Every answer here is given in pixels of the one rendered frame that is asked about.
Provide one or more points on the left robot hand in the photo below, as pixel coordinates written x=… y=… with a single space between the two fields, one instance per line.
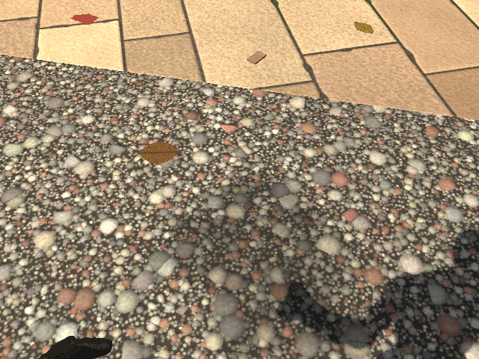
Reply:
x=85 y=348

